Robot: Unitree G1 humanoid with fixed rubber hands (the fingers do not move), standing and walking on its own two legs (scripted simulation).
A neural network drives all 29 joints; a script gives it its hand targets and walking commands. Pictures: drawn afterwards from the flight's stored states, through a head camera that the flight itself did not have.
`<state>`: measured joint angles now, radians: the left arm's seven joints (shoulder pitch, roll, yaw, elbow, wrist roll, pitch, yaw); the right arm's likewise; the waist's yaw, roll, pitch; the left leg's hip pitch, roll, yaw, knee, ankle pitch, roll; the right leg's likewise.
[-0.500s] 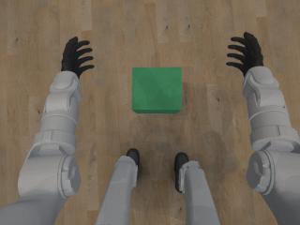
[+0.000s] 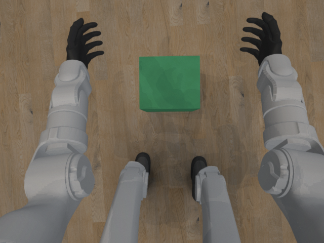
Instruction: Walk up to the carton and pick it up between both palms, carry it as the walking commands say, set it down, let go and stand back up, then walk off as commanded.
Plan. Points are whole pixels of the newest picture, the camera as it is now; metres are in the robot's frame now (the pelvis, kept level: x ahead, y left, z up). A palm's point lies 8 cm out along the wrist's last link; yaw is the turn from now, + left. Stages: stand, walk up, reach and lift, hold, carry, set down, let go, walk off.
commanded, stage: reach and lift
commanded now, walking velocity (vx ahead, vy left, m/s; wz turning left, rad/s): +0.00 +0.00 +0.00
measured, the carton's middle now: (169, 87) +0.50 +0.02 -0.51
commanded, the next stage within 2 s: none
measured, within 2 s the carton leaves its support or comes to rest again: neither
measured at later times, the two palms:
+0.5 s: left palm (106, 75) +0.50 +0.21 -0.28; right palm (239, 73) +0.52 -0.18 -0.29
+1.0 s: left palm (119, 87) +0.48 +0.20 -0.43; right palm (223, 85) +0.51 -0.18 -0.43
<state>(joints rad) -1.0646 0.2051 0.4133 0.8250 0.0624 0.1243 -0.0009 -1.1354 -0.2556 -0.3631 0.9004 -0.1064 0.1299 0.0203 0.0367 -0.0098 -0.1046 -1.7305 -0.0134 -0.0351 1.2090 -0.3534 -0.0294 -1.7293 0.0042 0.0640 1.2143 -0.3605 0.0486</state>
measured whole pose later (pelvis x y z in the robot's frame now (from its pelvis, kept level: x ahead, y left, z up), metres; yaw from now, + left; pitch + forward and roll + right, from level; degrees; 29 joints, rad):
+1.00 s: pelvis -0.04 -0.01 -0.24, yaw +0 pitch +40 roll +0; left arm -1.38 0.35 0.15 1.10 -0.20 0.03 0.11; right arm -1.45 -0.40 -0.07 1.15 0.21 0.04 -0.10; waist 0.04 0.00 0.32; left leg -2.29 -0.04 -0.05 2.15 -0.57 -0.06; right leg -2.29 0.05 0.07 2.16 -0.58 0.07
